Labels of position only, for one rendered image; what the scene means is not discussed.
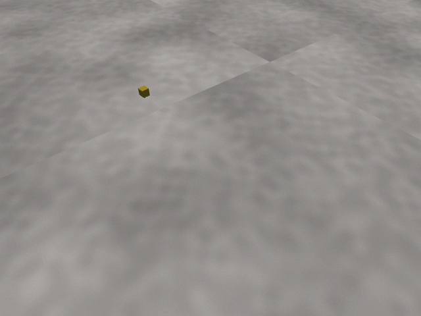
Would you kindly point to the cube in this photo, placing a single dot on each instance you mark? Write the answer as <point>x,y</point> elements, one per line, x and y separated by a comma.
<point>143,91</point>

